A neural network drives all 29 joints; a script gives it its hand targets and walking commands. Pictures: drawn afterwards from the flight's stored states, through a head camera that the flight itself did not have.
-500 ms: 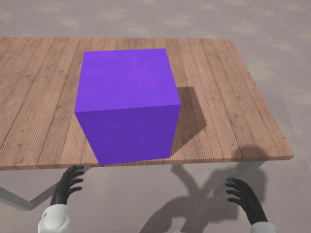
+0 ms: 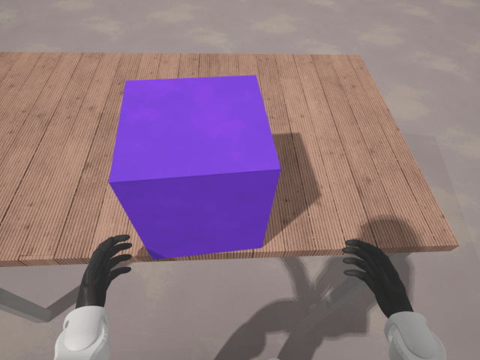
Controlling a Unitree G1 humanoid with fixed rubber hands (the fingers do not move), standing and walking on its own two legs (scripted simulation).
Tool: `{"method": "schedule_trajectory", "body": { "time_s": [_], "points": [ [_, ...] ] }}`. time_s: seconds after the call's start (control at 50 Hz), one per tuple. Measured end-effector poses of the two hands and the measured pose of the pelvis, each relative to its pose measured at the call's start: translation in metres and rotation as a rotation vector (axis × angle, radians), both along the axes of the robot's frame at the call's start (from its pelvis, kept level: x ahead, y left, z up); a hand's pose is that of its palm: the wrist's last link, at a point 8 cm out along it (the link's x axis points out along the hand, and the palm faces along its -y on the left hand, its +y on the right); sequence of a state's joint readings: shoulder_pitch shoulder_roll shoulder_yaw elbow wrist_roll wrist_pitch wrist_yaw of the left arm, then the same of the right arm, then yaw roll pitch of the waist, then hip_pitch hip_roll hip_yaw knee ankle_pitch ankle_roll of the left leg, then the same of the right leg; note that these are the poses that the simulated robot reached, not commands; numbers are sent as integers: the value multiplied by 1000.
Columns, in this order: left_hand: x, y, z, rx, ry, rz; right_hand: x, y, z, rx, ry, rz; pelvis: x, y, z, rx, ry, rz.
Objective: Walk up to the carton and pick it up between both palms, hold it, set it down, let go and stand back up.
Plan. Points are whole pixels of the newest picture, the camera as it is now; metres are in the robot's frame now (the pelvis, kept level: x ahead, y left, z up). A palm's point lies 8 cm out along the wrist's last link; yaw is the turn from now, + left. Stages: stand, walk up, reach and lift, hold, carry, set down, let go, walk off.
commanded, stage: reach and lift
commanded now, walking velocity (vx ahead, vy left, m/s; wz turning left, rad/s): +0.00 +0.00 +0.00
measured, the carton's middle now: (201, 173) +0.42 +0.08 +0.05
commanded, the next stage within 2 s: none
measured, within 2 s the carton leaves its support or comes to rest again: neither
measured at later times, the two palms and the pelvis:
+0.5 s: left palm (104, 253) +0.27 +0.21 +0.05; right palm (378, 228) +0.31 -0.20 +0.07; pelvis +0.00 +0.00 +0.00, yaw +0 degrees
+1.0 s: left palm (111, 200) +0.34 +0.21 +0.09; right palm (376, 173) +0.37 -0.19 +0.12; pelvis +0.00 +0.00 +0.00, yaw +0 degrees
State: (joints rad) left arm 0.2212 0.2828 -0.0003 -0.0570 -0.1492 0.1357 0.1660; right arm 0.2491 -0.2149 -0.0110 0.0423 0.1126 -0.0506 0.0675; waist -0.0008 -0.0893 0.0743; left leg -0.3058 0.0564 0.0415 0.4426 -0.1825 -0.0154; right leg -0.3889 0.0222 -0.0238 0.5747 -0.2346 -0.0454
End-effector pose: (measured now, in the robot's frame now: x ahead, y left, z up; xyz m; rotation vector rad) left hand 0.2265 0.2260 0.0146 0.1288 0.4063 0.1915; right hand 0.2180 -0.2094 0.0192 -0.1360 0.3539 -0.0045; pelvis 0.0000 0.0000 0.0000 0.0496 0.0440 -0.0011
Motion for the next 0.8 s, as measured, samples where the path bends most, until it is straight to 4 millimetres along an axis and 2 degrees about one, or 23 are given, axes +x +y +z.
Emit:
{"method": "schedule_trajectory", "body": {
  "time_s": [0.16, 0.34, 0.48, 0.68, 0.8],
  "points": [
    [9, -3, 9, 3, 13, -6, 30, 3, 11, 11, -34, -3, 2, 1, 0, -1, 5, 0],
    [36, -9, 27, 13, 1, -20, 63, 8, 27, 41, -73, -19, 2, 1, 0, -1, 4, 0],
    [47, -11, 31, 25, 33, -14, 87, 9, 44, 55, -104, -19, 2, 1, 0, -1, 5, 0],
    [61, -14, 40, 21, 37, -12, 107, 12, 60, 61, -116, -9, 2, 1, 0, -1, 4, 1],
    [78, -17, 54, 19, 8, -12, 120, 16, 72, 61, -121, 6, 2, 1, 0, -1, 4, 1]
  ]
}}
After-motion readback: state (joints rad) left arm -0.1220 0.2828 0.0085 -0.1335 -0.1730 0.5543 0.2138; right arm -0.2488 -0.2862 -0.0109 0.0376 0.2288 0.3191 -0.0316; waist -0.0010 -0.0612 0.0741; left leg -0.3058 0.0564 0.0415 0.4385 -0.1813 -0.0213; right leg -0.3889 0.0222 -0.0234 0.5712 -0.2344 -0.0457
